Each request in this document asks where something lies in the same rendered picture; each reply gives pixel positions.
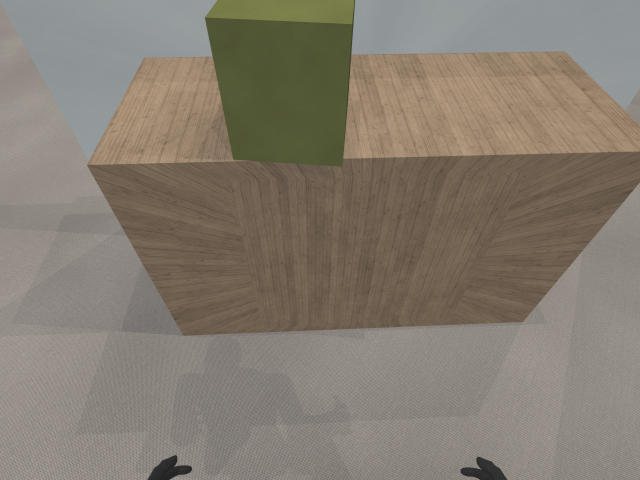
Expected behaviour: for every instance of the pedestal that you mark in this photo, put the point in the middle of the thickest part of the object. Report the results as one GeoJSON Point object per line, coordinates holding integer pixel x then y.
{"type": "Point", "coordinates": [470, 183]}

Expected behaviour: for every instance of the carton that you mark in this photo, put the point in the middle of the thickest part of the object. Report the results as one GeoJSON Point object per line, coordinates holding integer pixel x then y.
{"type": "Point", "coordinates": [283, 71]}

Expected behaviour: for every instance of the robot right hand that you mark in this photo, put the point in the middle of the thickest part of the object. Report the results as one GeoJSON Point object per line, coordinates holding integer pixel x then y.
{"type": "Point", "coordinates": [489, 471]}

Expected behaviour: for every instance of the robot left hand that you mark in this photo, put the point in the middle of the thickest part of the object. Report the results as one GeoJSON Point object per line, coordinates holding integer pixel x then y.
{"type": "Point", "coordinates": [166, 470]}

